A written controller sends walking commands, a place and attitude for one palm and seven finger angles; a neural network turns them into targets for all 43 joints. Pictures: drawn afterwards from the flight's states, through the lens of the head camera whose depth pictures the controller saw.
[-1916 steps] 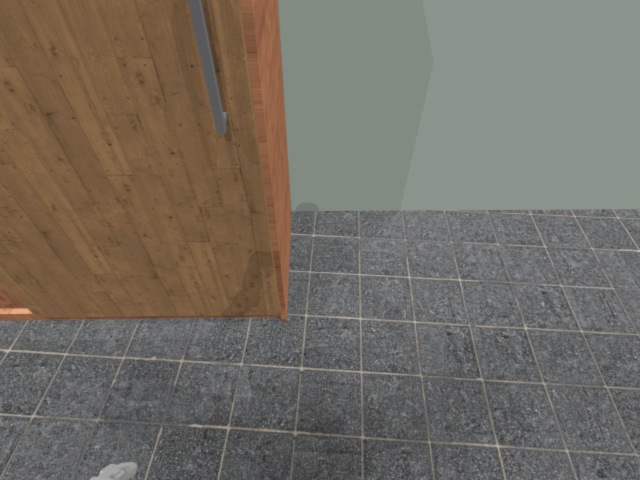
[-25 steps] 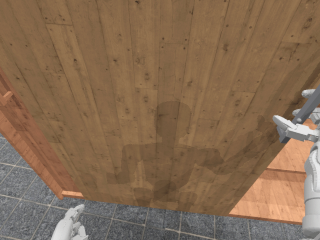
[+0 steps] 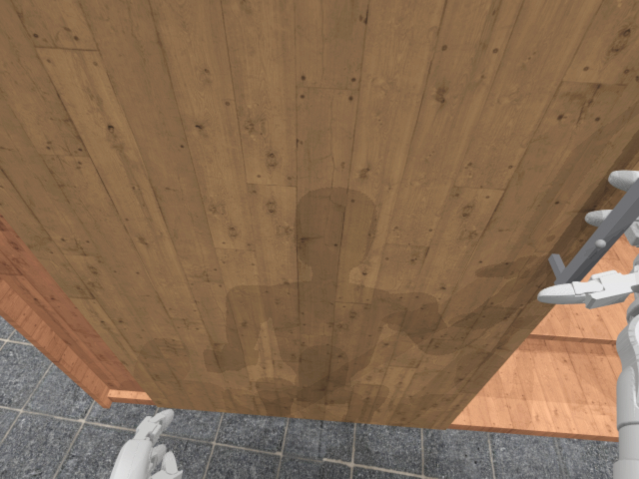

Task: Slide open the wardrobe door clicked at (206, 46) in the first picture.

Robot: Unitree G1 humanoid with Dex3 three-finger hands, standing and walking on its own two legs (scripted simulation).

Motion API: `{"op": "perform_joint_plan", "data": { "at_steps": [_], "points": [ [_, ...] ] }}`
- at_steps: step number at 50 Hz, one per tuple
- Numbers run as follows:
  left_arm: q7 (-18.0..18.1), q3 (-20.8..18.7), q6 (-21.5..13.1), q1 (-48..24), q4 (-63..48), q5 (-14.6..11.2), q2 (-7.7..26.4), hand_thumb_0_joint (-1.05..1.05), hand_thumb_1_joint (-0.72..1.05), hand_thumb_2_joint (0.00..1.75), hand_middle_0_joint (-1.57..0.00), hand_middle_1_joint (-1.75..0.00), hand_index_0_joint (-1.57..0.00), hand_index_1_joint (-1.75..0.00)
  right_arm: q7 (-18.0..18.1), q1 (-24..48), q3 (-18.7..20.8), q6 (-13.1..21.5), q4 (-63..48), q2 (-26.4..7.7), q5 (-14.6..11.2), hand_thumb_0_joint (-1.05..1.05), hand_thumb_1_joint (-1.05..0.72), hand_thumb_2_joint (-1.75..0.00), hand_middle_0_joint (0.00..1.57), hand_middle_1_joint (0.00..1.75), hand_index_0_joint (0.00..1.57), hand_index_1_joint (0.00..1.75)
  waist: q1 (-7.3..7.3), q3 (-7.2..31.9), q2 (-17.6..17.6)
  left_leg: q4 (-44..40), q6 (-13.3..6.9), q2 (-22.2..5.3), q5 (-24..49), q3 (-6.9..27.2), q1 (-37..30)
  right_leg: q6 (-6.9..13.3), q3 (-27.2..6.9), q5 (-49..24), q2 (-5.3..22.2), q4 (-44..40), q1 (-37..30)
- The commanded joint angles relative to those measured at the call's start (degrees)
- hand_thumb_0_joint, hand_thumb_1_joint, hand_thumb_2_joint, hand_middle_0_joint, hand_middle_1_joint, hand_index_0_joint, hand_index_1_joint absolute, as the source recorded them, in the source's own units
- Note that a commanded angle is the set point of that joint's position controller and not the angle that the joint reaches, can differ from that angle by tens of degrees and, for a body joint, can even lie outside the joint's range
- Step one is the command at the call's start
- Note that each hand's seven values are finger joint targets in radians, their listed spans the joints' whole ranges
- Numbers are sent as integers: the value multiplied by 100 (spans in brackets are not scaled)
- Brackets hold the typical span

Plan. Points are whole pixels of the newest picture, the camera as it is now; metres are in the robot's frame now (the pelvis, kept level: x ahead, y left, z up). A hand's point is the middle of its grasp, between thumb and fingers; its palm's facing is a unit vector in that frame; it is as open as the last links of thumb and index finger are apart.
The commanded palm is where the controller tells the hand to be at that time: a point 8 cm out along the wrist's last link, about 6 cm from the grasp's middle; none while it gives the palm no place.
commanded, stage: slip the hand off the handle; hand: right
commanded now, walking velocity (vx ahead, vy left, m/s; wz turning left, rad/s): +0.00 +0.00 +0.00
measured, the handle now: (623, 194) +0.38 -0.31 +0.21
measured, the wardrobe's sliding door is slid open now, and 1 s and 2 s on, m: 0.66 0.66 0.66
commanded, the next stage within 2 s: draw the hand back to the body in 1.18 s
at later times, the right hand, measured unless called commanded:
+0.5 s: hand out of the picture +0.31 -0.36 +0.17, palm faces +0.48 +0.85 -0.23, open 14.7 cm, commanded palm +0.27 -0.39 +0.17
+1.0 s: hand out of the picture +0.21 -0.35 +0.17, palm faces +0.51 +0.83 -0.23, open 14.7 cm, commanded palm +0.17 -0.38 +0.17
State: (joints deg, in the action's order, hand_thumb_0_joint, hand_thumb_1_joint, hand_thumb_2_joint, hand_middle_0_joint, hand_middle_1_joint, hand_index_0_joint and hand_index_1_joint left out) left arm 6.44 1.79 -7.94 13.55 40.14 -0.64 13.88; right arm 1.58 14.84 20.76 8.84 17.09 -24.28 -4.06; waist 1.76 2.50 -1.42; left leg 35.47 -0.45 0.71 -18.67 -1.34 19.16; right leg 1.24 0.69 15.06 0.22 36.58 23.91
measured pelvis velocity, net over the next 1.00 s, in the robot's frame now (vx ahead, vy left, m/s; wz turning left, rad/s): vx -0.01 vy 0.00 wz -0.04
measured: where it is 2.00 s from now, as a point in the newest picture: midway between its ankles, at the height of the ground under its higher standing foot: outside the picture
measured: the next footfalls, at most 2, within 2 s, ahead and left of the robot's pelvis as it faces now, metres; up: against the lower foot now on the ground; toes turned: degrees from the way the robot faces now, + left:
none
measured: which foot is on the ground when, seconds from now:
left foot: down 0.00-1.00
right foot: down 0.00-1.00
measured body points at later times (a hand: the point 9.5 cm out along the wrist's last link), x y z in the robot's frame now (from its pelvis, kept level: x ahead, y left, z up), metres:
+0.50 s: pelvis +0.02 +0.00 +0.00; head +0.03 +0.00 +0.45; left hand +0.17 +0.25 -0.10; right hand +0.28 -0.41 +0.19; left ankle +0.00 +0.12 -0.72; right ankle +0.04 -0.11 -0.72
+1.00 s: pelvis -0.01 +0.00 +0.00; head -0.03 +0.00 +0.45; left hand +0.19 +0.21 -0.08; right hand +0.18 -0.39 +0.18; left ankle +0.00 +0.12 -0.72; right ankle +0.04 -0.11 -0.72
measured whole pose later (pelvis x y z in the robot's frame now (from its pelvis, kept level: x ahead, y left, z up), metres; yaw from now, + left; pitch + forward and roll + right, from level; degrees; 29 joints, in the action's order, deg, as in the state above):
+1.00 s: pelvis -0.01 +0.00 +0.00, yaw -2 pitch +0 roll +2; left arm 9.4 2.9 -11.3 11.1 39.4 -1.4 13.3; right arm -7.3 -3.2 29.7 7.0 2.9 -26.5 -11.9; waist 5.2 2.9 -1.6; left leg 36.8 -0.1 -0.1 -19.0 -3.4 17.8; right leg 1.6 -1.2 14.9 -0.8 38.7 23.8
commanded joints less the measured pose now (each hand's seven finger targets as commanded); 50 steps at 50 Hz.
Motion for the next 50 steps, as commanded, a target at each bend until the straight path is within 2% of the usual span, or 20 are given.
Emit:
{"op": "perform_joint_plan", "data": {
  "at_steps": [1, 4, 6, 7, 14, 16, 19, 20, 21, 22, 24, 26, 28, 33, 36, 40, 41, 44, 47, 50],
  "points": [
    [85, -274, -167, -395, -859, -46, 779, 0, 90, 90, -20, -30, -20, -30, 81, 1637, 955, 42, -1124, -1916, -100, 0, 55, -20, 25, 115, 25, 115, 66, 1300, -45, -545, -85, 13, 1204, -60, -26, 55, -67, -1032, -5, -487, -1022],
    [145, -270, -85, -404, -801, -56, 785, 0, 90, 90, -20, -30, -20, -30, 1, 1659, 1272, -51, -1025, -2217, -160, 0, 55, -20, 25, 115, 25, 115, 66, 1157, -23, -597, -80, 5, 1296, -49, -38, 56, -30, -1093, 4, -469, -969],
    [126, -264, -57, -419, -909, -49, 741, 0, 90, 90, -20, -30, -20, -30, -100, 1473, 1244, -90, -1158, -2135, -183, 0, 55, -20, 25, 115, 25, 115, 106, 1369, -171, -500, -85, 11, 1576, -68, -129, 39, -22, -1362, -36, -420, -1046],
    [127, -279, -41, -405, -920, -45, 755, 0, 90, 90, -20, -30, -20, -30, -141, 1372, 1410, -101, -1136, -2300, -194, 0, 55, -20, 25, 115, 25, 115, 141, 1459, -171, -470, -86, 14, 1673, -67, -181, 36, -20, -1468, -39, -391, -1045],
    [125, -319, -15, -346, -915, -35, 790, 0, 90, 90, -20, -30, -20, -30, -653, 1495, 1121, 213, -1440, -2195, -204, 0, 55, -20, 25, 115, 25, 115, -37, 1571, -599, -368, -111, 77, 1938, -70, 60, 68, -53, -1907, -21, -186, -1349],
    [143, -342, -27, -284, -879, -36, 834, 0, 90, 90, -20, -30, -20, -30, -816, 1434, 1273, 297, -1303, -2377, -301, 0, 55, -20, 25, 115, 25, 115, -53, 1577, -512, -357, -107, 94, 1867, -80, 115, 58, -113, -1857, -22, -157, -1330],
    [216, -319, -14, -276, -750, -78, 883, 0, 90, 90, -20, -30, -20, -30, -1009, 1463, 1520, 307, -814, -2603, -459, 0, 55, -20, 25, 115, 25, 115, -49, 1223, -325, -460, -89, 66, 1648, -54, 190, 73, -97, -1437, -36, -197, -1016],
    [223, -331, -23, -251, -768, -78, 893, 0, 90, 90, -20, -30, -20, -30, -1053, 1498, 1697, 317, -756, -2795, -502, 0, 55, -20, 25, 115, 25, 115, -35, 1361, -286, -430, -88, 62, 1641, -69, 129, 66, -127, -1434, -48, -200, -988],
    [224, -332, -32, -276, -804, -80, 881, 0, 90, 90, -20, -30, -20, -30, -1119, 1375, 1675, 298, -754, -2723, -551, 0, 55, -20, 25, 115, 25, 115, 5, 1432, -306, -422, -81, 65, 1665, -70, 96, 73, -118, -1466, -69, -194, -1011],
    [242, -337, -31, -284, -805, -103, 895, 0, 90, 90, -20, -30, -20, -30, -1151, 1274, 1818, 281, -612, -2864, -576, 0, 55, -20, 25, 115, 25, 115, 27, 1397, -208, -427, -75, 69, 1554, -92, 116, 65, -125, -1383, -62, -212, -940],
    [249, -326, -49, -300, -777, -97, 882, 0, 90, 90, -20, -30, -20, -30, -1152, 1549, 1780, 346, -706, -2910, -528, 0, 55, -20, 25, 115, 25, 115, 28, 1329, -537, -433, -97, 53, 1443, -71, 216, 69, -121, -1324, -52, -201, -967],
    [190, -341, -93, -306, -943, -67, 842, 0, 90, 90, -20, -30, -20, -30, -1174, 974, 1699, 404, -1059, -2730, -543, 0, 55, -20, 25, 115, 25, 115, 141, 1661, -770, -345, -126, 87, 1493, -111, 101, 62, -177, -1543, -75, -179, -1128],
    [152, -362, -133, -359, -1024, -65, 840, 0, 90, 90, -20, -30, -20, -30, -1181, 495, 1646, 455, -1373, -2557, -623, 0, 55, -20, 25, 115, 25, 115, 178, 1738, -631, -333, -106, 96, 1510, -130, 90, 81, -168, -1597, -64, -166, -1196],
    [117, -369, -183, -496, -1104, -104, 811, 0, 90, 90, -20, -30, -20, -30, -1136, -613, 2109, 427, -1812, -2533, -946, 0, 55, -20, 25, 115, 25, 115, 327, 1376, -266, -375, -87, 114, 1328, -210, 42, 57, -194, -1359, -28, -301, -924],
    [145, -348, -244, -581, -1108, -118, 772, 0, 90, 90, -20, -30, -20, -30, -1016, -729, 2154, 326, -2116, -2431, -1037, 0, 55, -20, 25, 115, 25, 115, 309, 1025, -347, -483, -83, 100, 947, -211, 211, 44, -211, -935, -33, -412, -841],
    [204, -295, -375, -686, -1065, -90, 737, 0, 90, 90, -20, -30, -20, -30, -851, -651, 1740, 254, -2606, -2088, -903, 0, 55, -20, 25, 115, 25, 115, 194, 811, -688, -521, -101, 82, 421, -196, 482, 29, -306, -364, -14, -549, -955],
    [225, -271, -422, -704, -1060, -87, 729, 0, 90, 90, -20, -30, -20, -30, -841, -515, 1558, 235, -2667, -1967, -878, 0, 55, -20, 25, 115, 25, 115, 134, 702, -625, -534, -94, 75, 268, -187, 568, 29, -359, -93, -8, -600, -936],
    [322, -230, -516, -728, -929, -83, 764, 0, 90, 90, -20, -30, -20, -30, -847, -375, 1485, 230, -2661, -2026, -820, 0, 55, -20, 25, 115, 25, 115, 70, 469, -522, -632, -95, 52, -82, -124, 659, 45, -437, 555, 15, -719, -856],
    [376, -171, -656, -839, -944, -87, 739, 0, 90, 90, -20, -30, -20, -30, -921, -129, 1191, 238, -2788, -1868, -815, 0, 55, -20, 25, 115, 25, 115, 33, 545, -600, -609, -100, 22, -274, -96, 662, 31, -547, 955, -11, -810, -916],
    [382, -145, -734, -889, -923, -79, 726, 0, 90, 90, -20, -30, -20, -30, -880, -369, 1309, 253, -2831, -1948, -805, 0, 55, -20, 25, 115, 25, 115, 122, 679, -659, -621, -114, 7, -307, -87, 525, 22, -562, 1047, -21, -836, -930]
  ]
}}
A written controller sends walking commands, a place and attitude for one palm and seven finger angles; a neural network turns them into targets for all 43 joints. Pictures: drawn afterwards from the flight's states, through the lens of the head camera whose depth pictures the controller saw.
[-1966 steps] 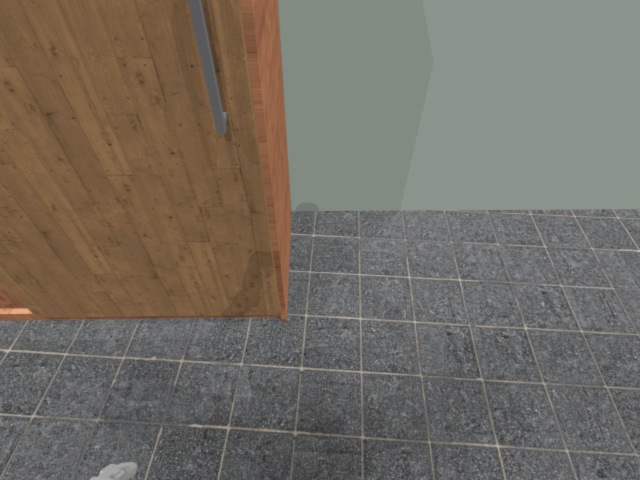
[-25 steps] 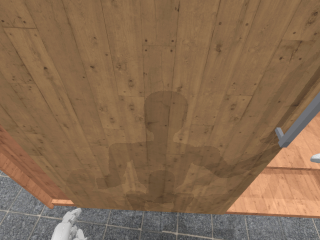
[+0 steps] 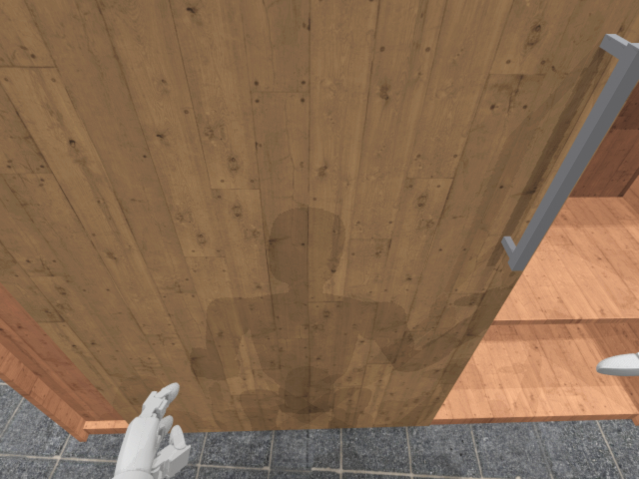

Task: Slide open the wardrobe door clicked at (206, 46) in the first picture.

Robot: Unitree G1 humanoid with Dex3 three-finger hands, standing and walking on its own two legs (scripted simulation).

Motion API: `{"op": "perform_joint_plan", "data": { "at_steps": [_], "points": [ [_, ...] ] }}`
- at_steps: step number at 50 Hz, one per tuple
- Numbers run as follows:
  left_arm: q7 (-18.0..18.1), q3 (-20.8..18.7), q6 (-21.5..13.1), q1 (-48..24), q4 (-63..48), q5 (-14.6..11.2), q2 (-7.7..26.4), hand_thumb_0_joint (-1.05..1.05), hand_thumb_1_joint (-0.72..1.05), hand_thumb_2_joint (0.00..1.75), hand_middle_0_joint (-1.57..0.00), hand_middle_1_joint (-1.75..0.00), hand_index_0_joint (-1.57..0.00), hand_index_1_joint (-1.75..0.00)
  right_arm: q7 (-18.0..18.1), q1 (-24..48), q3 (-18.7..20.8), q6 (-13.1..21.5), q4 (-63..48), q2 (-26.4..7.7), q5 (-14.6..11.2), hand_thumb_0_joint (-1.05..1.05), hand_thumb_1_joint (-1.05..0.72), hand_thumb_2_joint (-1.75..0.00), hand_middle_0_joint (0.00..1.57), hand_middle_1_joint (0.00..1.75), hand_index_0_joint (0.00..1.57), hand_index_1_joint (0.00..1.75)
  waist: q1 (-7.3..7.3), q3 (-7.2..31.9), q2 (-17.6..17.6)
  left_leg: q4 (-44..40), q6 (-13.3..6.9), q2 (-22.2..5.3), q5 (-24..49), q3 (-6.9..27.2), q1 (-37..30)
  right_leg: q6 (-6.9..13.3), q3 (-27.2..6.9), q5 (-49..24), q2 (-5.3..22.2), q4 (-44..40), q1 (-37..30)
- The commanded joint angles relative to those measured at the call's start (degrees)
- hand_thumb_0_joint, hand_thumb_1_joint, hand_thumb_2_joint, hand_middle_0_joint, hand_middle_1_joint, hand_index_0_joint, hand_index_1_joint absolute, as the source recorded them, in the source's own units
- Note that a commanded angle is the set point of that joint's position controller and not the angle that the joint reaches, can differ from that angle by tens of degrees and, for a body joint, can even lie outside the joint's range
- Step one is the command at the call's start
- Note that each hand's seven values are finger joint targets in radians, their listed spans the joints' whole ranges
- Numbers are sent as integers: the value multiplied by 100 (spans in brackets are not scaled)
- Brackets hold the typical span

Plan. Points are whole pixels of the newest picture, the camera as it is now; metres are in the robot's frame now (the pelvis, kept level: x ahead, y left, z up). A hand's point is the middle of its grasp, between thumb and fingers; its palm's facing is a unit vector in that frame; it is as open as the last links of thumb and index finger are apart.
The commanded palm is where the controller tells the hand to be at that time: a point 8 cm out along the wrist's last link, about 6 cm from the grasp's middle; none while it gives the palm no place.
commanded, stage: slip the hand off the handle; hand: right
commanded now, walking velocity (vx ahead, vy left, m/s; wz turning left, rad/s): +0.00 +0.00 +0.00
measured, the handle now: (556, 173) +0.40 -0.29 +0.21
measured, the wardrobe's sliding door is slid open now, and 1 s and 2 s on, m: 0.66 0.66 0.66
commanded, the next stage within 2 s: draw the hand back to the body in 0.18 s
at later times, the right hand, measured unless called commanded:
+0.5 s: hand out of the picture +0.23 -0.32 +0.17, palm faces +0.26 +0.96 -0.11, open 14.7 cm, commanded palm +0.18 -0.36 +0.18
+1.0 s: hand (624, 339) +0.21 -0.29 +0.16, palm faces +0.50 +0.81 -0.31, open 13.6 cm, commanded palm +0.17 -0.32 +0.19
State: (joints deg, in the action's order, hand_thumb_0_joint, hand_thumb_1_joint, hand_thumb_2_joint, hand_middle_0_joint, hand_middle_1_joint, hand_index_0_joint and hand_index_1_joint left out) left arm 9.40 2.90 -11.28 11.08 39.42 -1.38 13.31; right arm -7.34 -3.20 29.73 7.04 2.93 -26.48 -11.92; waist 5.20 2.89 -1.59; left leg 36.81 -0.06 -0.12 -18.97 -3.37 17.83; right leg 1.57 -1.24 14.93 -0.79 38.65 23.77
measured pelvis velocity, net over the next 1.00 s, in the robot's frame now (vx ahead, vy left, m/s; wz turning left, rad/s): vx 0.02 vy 0.00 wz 0.00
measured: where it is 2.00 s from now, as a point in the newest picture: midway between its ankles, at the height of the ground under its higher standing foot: outside the picture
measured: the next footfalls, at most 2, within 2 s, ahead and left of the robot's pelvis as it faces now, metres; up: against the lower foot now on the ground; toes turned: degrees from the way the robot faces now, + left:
none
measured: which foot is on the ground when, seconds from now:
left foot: down 0.00-1.00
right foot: down 0.00-1.00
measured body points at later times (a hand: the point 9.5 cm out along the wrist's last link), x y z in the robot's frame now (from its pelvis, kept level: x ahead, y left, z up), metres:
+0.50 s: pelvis +0.01 +0.00 +0.00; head -0.01 +0.01 +0.45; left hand +0.20 +0.24 -0.07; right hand +0.21 -0.37 +0.18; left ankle +0.01 +0.12 -0.72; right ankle +0.06 -0.10 -0.72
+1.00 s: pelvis +0.02 +0.00 +0.01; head +0.00 +0.01 +0.46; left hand +0.23 +0.22 -0.05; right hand +0.18 -0.33 +0.18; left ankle +0.01 +0.12 -0.72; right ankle +0.06 -0.10 -0.72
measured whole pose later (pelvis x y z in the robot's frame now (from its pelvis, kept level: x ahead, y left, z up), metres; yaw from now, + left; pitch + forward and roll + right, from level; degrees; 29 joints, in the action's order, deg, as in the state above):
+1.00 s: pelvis +0.02 +0.00 +0.01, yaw +0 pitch -2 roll +2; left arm 5.9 2.2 -16.5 12.1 38.0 -1.3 14.6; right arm 2.7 -22.0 23.2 -0.7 -18.6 -20.6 -8.6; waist 6.0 1.3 -2.9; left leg 30.4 -0.4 0.7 -18.0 -3.6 10.2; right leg 1.2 -1.7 15.3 -0.2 34.6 17.2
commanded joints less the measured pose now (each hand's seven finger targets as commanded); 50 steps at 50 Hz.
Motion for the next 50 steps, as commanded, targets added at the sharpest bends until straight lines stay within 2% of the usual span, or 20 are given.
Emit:
{"op": "perform_joint_plan", "data": {
  "at_steps": [1, 9, 15, 16, 17, 18, 23, 24, 27, 29, 34, 37, 40, 41, 42, 43, 44, 45, 47, 50],
  "points": [
    [67, -249, -423, -660, -881, 4, 767, 0, 90, 90, -20, -30, -20, -30, 24, 1252, 515, 431, -1452, -1766, -38, 0, 55, -20, 25, 115, 25, 115, -156, 647, -589, -755, -154, 91, -225, 97, 596, -16, -370, 976, 76, -1030, -896],
    [-55, -242, -459, -734, -980, -18, 726, 0, 90, 90, -20, -30, -20, -30, 79, 54, 1101, 208, -1591, -1892, -223, 0, 55, -20, 25, 115, 25, 115, 72, 535, -442, -848, -144, 77, -37, 74, 347, -27, -195, 442, 64, -872, -671],
    [-11, -277, -547, -606, -870, -23, 793, 0, 90, 90, -20, -30, -20, -30, -77, 430, 913, 296, -1636, -1753, -323, 0, 55, -20, 25, 115, 25, 115, -159, 331, -379, -823, -109, 100, -16, 89, 670, -10, -170, 333, 59, -712, -703],
    [59, -251, -641, -607, -818, -192, 874, 0, 90, 90, -20, -30, -20, -30, -627, 447, 610, -39, -1120, -1490, -834, 0, 55, -20, 25, 115, 25, 115, -320, 536, -408, -971, -94, 38, -102, 173, 438, -13, -183, 512, 96, -805, -850],
    [135, -220, -715, -688, -849, -250, 880, 0, 90, 90, -20, -30, -20, -30, -892, 876, 629, -154, -1442, -1680, -920, 0, 55, -20, 25, 115, 25, 115, -269, 535, -449, -1011, -79, 49, -132, 195, 362, 14, -227, 549, 83, -815, -904],
    [206, -221, -769, -715, -838, -245, 890, 0, 90, 90, -20, -30, -20, -30, -1014, 1122, 702, -220, -1563, -1866, -943, 0, 55, -20, 25, 115, 25, 115, -264, 626, -534, -1027, -76, 38, -145, 222, 284, 33, -233, 520, 70, -801, -965],
    [243, -130, -1058, -726, -874, -282, 901, 0, 90, 90, -20, -30, -20, -30, -1628, 1075, 585, -582, -1716, -1867, -1191, 0, 55, -20, 25, 115, 25, 115, -222, 686, -610, -1029, -125, 44, 412, 121, 14, 63, -344, -108, 99, -919, -1324],
    [196, -118, -1087, -721, -862, -268, 898, 0, 90, 90, -20, -30, -20, -30, -1707, 907, 710, -613, -1722, -1987, -1178, 0, 55, -20, 25, 115, 25, 115, -149, 748, -754, -1031, -161, 52, 566, 137, -102, 52, -343, -280, 111, -912, -1385],
    [49, -93, -1164, -655, -1003, -289, 894, 0, 90, 90, -20, -30, -20, -30, -2052, 410, 966, -752, -1561, -2107, -1332, 0, 55, -20, 25, 115, 25, 115, -108, 585, -457, -1004, -176, 87, 849, 25, -175, 25, -386, -527, 114, -1020, -1338],
    [-63, -117, -1153, -676, -1097, -304, 898, 0, 90, 90, -20, -30, -20, -30, -2096, -94, 1454, -868, -1486, -2364, -1437, 0, 55, -20, 25, 115, 25, 115, 79, 568, -533, -1018, -200, 113, 1031, 23, -309, 5, -325, -759, 101, -993, -1276],
    [-250, -151, -1084, -683, -1381, -365, 829, 0, 90, 90, -20, -30, -20, -30, -1884, -1161, 1537, -1211, -1700, -1747, -1748, 0, 55, -20, 25, 115, 25, 115, 146, 513, -272, -966, -182, 160, 1417, -101, -223, -81, -205, -1110, 123, -938, -1308],
    [-244, -180, -1070, -661, -1405, -402, 851, 0, 90, 90, -20, -30, -20, -30, -1837, -908, 1177, -1327, -1982, -1421, -1777, 0, 48, -24, 25, 111, 25, 111, -21, 383, -456, -1023, -130, 140, 1183, -13, 96, -73, -172, -793, 129, -893, -1368],
    [-177, -211, -1144, -594, -1318, -373, 893, 0, 90, 90, -20, -30, -20, -30, -1780, -455, 859, -1217, -2319, -1387, -1657, 0, 37, -29, 24, 104, 24, 104, -164, 314, -437, -1132, -99, 98, 1017, 110, 188, -9, -230, -590, 142, -838, -1408],
    [-316, -310, -1018, -437, -1241, -79, 910, 0, 90, 90, -20, -30, -20, -30, -410, 12, 772, -691, -3232, -2017, -212, 0, 33, -31, 24, 102, 24, 102, -76, -17, -557, -1404, -174, 60, 1020, 276, 15, 6, -156, -783, 114, -789, -962],
    [-354, -302, -992, -441, -1200, -51, 872, 0, 90, 90, -20, -30, -20, -30, 179, -646, 368, -619, -2817, -1207, -117, 0, 30, -32, 24, 100, 24, 100, -217, -59, -283, -1400, -171, -24, 923, 172, 63, -57, -131, -633, 166, -871, -1000],
    [-371, -285, -967, -474, -1219, -74, 824, 0, 90, 90, -20, -30, -20, -30, 442, -921, -92, -633, -2778, -650, -57, 0, 26, -34, 24, 98, 24, 98, -253, -154, -136, -1355, -139, -58, 689, 158, 151, -68, -156, -310, 172, -918, -1015],
    [-357, -326, -889, -479, -1142, -73, 824, 0, 90, 90, -20, -30, -20, -30, 714, -818, -102, -515, -3150, -773, 163, 0, 22, -36, 24, 96, 24, 96, -207, -58, -98, -1412, -149, -75, 565, 195, 61, -18, -175, -166, 201, -962, -1129],
    [-339, -339, -839, -520, -1117, -43, 817, 0, 90, 90, -20, -30, -20, -30, 948, -719, 84, -396, -3436, -1028, 252, 0, 19, -37, 24, 94, 24, 94, -193, 106, -543, -1445, -166, -133, 476, 281, 50, -12, -116, -42, 179, -948, -1234],
    [-316, -331, -828, -589, -1072, 3, 754, 0, 90, 90, -20, -30, -20, -30, 1287, -646, 201, -145, -3877, -1208, 447, 0, 12, -41, 24, 89, 24, 89, -135, 442, -825, -1356, -180, -148, 325, 268, -133, -11, -125, 102, 156, -1083, -1408],
    [-287, -332, -778, -617, -981, 50, 696, 0, 90, 90, -20, -30, -20, -30, 1553, -827, 181, 47, -3923, -1151, 610, 0, 1, -46, 23, 83, 23, 83, -119, 458, -721, -1347, -201, -153, 334, 240, -297, 11, -138, 70, 165, -1187, -1427]
  ]
}}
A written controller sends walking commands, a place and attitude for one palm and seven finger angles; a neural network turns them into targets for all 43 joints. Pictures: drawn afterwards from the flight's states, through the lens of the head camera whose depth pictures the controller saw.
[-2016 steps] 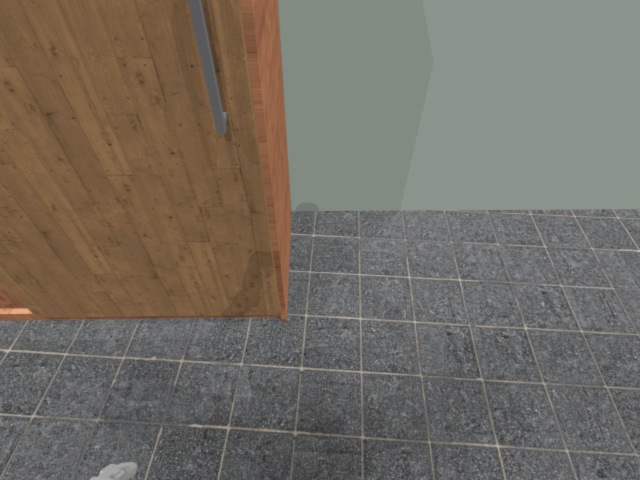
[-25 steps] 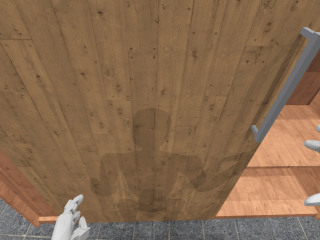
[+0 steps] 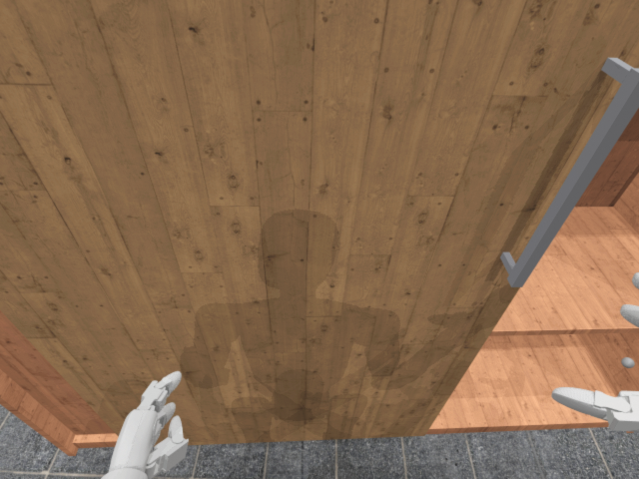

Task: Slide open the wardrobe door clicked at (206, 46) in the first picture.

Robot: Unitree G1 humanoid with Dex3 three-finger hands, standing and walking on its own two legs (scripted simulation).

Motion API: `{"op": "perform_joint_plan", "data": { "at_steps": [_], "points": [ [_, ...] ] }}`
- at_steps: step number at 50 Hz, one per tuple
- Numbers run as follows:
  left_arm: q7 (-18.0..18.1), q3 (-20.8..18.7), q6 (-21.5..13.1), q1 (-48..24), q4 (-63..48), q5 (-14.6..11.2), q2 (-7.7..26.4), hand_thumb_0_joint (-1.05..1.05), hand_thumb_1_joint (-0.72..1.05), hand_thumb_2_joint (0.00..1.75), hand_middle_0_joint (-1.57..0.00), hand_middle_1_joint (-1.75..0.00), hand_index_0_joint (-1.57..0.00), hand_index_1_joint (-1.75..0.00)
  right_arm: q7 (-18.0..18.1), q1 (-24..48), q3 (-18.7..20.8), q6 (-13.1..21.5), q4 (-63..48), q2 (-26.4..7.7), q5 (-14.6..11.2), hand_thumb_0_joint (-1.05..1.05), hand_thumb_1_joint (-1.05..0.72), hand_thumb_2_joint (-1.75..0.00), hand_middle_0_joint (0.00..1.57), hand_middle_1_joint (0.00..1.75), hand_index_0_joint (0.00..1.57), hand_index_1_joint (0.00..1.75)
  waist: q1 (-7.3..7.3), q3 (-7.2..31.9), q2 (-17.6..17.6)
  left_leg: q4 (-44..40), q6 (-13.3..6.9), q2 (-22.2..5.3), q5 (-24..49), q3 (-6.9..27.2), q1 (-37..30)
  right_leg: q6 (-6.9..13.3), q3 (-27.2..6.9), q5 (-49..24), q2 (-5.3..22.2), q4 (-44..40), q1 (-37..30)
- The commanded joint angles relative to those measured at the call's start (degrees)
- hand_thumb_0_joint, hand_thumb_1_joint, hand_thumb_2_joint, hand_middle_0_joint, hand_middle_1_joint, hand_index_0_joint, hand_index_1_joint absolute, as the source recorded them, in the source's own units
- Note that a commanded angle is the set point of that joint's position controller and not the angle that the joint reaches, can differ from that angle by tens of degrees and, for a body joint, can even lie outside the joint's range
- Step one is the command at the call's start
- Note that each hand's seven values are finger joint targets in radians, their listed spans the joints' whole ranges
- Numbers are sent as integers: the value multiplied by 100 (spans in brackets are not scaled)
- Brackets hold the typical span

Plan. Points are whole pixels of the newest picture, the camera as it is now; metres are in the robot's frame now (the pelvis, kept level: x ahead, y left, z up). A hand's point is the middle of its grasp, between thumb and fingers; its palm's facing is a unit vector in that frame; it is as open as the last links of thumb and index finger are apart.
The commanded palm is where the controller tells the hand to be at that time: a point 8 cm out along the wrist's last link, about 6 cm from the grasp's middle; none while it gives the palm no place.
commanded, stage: draw the hand back to the body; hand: right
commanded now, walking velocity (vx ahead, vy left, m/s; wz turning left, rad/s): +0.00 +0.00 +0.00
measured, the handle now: (557, 192) +0.38 -0.30 +0.20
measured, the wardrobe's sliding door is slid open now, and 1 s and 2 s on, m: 0.66 0.66 0.66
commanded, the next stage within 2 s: step back with the hand held close in 0.88 s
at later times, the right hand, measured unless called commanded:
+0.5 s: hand (586, 320) +0.22 -0.25 +0.18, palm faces +0.42 +0.82 -0.38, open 8.8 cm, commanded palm +0.17 -0.29 +0.19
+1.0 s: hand (585, 324) +0.22 -0.25 +0.18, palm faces +0.44 +0.82 -0.36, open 7.4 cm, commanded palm +0.17 -0.29 +0.18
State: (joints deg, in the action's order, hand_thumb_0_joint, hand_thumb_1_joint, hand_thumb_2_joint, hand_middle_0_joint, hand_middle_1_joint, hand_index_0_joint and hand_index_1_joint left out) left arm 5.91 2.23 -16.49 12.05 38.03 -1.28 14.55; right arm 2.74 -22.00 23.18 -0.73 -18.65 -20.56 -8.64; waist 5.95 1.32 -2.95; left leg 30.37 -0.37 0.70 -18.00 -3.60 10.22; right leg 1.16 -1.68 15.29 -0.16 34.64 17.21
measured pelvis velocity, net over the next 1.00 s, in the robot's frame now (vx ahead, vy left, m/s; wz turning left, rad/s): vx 0.02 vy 0.00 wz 0.04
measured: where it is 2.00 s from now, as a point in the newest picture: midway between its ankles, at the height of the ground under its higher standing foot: outside the picture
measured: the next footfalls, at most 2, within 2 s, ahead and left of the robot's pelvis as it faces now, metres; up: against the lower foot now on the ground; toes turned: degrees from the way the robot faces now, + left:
left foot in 1.98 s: -0.18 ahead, +0.09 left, +0.00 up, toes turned +2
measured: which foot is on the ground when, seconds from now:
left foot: down 0.00-1.00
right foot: down 0.00-1.00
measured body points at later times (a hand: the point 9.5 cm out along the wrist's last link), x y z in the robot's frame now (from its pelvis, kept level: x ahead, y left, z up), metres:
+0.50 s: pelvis +0.02 +0.00 +0.01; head +0.00 +0.01 +0.46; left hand +0.20 +0.24 -0.07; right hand +0.19 -0.30 +0.20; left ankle -0.02 +0.12 -0.73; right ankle +0.04 -0.10 -0.73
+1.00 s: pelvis +0.02 +0.00 +0.01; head -0.01 +0.02 +0.46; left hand +0.21 +0.22 -0.07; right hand +0.19 -0.29 +0.20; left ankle -0.02 +0.12 -0.73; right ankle +0.04 -0.10 -0.73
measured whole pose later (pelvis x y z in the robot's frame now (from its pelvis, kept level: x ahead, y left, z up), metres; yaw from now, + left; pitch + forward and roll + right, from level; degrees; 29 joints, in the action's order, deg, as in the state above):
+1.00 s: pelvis +0.02 +0.00 +0.01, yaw +2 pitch -4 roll +0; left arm 5.0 1.4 -7.3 11.1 37.4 -0.1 12.2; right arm 6.3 -26.2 19.2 4.0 -24.0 -20.1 -5.2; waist 4.7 0.2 -3.0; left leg 25.1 -0.3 0.4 -17.0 -1.0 4.0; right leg 1.1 0.9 14.2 -0.2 27.5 9.2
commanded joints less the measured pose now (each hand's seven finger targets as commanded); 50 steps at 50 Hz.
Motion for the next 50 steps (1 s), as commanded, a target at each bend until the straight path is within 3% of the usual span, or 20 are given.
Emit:
{"op": "perform_joint_plan", "data": {
  "at_steps": [1, 6, 9, 12, 14, 16, 19, 23, 24, 25, 29, 30, 34, 35, 39, 40, 43, 45, 49, 50],
  "points": [
    [62, -264, -232, -744, -839, 33, 529, 0, 90, 90, -20, -30, -20, -30, 579, 986, 813, 861, -1736, -1687, 306, 0, -3, -48, 23, 81, 23, 81, -188, 598, -580, -668, -167, -235, 293, 258, 437, 48, -72, -48, 116, -819, -824],
    [4, -288, 55, -791, -824, 19, 497, 0, 90, 90, -20, -30, -20, -30, 527, 327, 572, 893, -928, -1212, 302, 0, -21, -57, 22, 70, 22, 70, -193, -9, 172, -682, -115, -209, 511, 197, 444, 45, -48, -321, 210, -971, -689],
    [-38, -339, 217, -842, -844, 10, 543, 0, 90, 90, -20, -30, -20, -30, 451, 30, 475, 907, -730, -1085, 309, 0, -32, -62, 22, 64, 22, 64, -162, -116, 343, -742, -95, -206, 719, 198, 359, 73, 10, -604, 252, -989, -746],
    [-82, -341, 288, -855, -929, 29, 508, 0, 90, 90, -20, -30, -20, -30, 429, 151, 461, 987, -1286, -1193, 344, 0, -43, -67, 22, 58, 22, 58, -146, 317, 31, -681, -91, -240, 957, 226, 181, 68, 40, -871, 246, -992, -987],
    [-71, -343, 274, -880, -957, 60, 519, 0, 90, 90, -20, -30, -20, -30, 456, 76, 515, 1049, -1626, -1315, 371, 0, -50, -71, 21, 53, 21, 53, -113, 484, 38, -696, -105, -232, 1094, 206, 46, 79, 23, -1047, 247, -998, -1065],
    [-74, -322, 273, -882, -988, 60, 468, 0, 90, 90, -20, -30, -20, -30, 477, 163, 488, 1069, -1928, -1348, 400, 0, -57, -74, 21, 49, 21, 49, -110, 534, -204, -709, -118, -230, 1144, 221, 15, 58, 32, -1102, 219, -1000, -1100],
    [-40, -324, 273, -865, -954, 73, 452, 0, 90, 90, -20, -30, -20, -30, 517, 2, 600, 1070, -1942, -1419, 414, 0, -68, -80, 21, 43, 21, 43, -108, 357, -154, -805, -124, -215, 1251, 211, 32, 54, 74, -1178, 206, -987, -1091],
    [-43, -320, 370, -832, -955, 58, 400, 0, 90, 90, -20, -30, -20, -30, 480, -31, 390, 1022, -1721, -1125, 391, 0, -83, -87, 20, 34, 20, 34, -170, 98, -215, -828, -104, -200, 1223, 219, 148, 26, 121, -1121, 217, -1016, -1095],
    [-36, -346, 383, -830, -954, 62, 442, 0, 90, 90, -20, -30, -20, -30, 467, -59, 354, 1014, -1726, -1076, 386, 0, -86, -88, 20, 32, 20, 32, -169, 132, 1, -870, -98, -190, 1276, 201, 109, 45, 110, -1180, 230, -1025, -1144],
    [-44, -344, 415, -806, -944, 68, 438, 0, 90, 90, -20, -30, -20, -30, 457, -141, 245, 1004, -1599, -958, 392, 0, -90, -90, 20, 30, 20, 30, -188, 50, -53, -843, -100, -197, 1313, 215, 136, 45, 116, -1210, 239, -1011, -1101],
    [-65, -380, 507, -811, -1002, 76, 464, 0, 90, 90, -20, -30, -20, -30, 426, -214, 365, 966, -1608, -1059, 373, 0, -90, -90, 20, 30, 20, 30, -139, 277, 137, -834, -77, -193, 1565, 215, -2, 64, 152, -1445, 236, -1001, -1205],
    [-72, -374, 535, -799, -1007, 79, 442, 0, 90, 90, -20, -30, -20, -30, 415, -216, 234, 955, -1647, -939, 381, 0, -90, -90, 20, 30, 20, 30, -172, 329, 59, -791, -77, -206, 1630, 216, -22, 62, 157, -1529, 242, -979, -1234],
    [-60, -359, 560, -830, -1048, 98, 440, 0, 90, 90, -20, -30, -20, -30, 431, -53, 395, 936, -1856, -1168, 383, 0, -90, -90, 20, 30, 20, 30, -143, 424, 32, -863, -75, -199, 1665, 228, -65, 73, 162, -1515, 213, -983, -1295],
    [-52, -343, 585, -859, -1043, 94, 409, 0, 90, 90, -20, -30, -20, -30, 424, -55, 263, 903, -1771, -1039, 384, 0, -90, -90, 20, 30, 20, 30, -172, 291, -79, -877, -73, -204, 1615, 250, -2, 75, 177, -1436, 204, -987, -1260],
    [-44, -328, 571, -898, -1035, 94, 417, 0, 90, 90, -20, -30, -20, -30, 448, 128, 387, 907, -1879, -1187, 399, 0, -90, -90, 20, 30, 20, 30, -147, 250, -90, -954, -93, -179, 1416, 240, -11, 61, 130, -1303, 200, -1049, -1277],
    [-41, -312, 580, -879, -1025, 107, 400, 0, 90, 90, -20, -30, -20, -30, 450, 82, 304, 888, -1777, -1083, 399, 0, -90, -90, 20, 30, 20, 30, -166, 181, -191, -935, -96, -195, 1429, 238, 6, 61, 135, -1286, 194, -1050, -1243],
    [-46, -309, 604, -897, -1048, 98, 383, 0, 90, 90, -20, -30, -20, -30, 429, 116, 282, 866, -1743, -1057, 372, 0, -90, -90, 20, 30, 20, 30, -165, 206, 29, -946, -74, -181, 1398, 238, 5, 67, 136, -1247, 183, -1065, -1275],
    [-49, -314, 612, -895, -1011, 102, 407, 0, 90, 90, -20, -30, -20, -30, 417, 53, 208, 860, -1612, -960, 382, 0, -90, -90, 20, 30, 20, 30, -176, 122, -33, -992, -80, -187, 1327, 247, 37, 70, 142, -1198, 195, -1084, -1293],
    [-46, -334, 604, -921, -1026, 107, 432, 0, 90, 90, -20, -30, -20, -30, 419, 69, 295, 879, -1695, -1077, 385, 0, -90, -90, 20, 30, 20, 30, -144, 207, 121, -1029, -78, -179, 1279, 239, -34, 83, 121, -1159, 194, -1124, -1310],
    [-29, -312, 651, -879, -951, 102, 443, 0, 90, 90, -20, -30, -20, -30, 435, 227, 310, 819, -1236, -1067, 384, 0, -90, -90, 20, 30, 20, 30, -197, -18, 210, -1020, -73, -168, 1229, 226, 60, 75, 128, -1100, 192, -1149, -1199]
  ]
}}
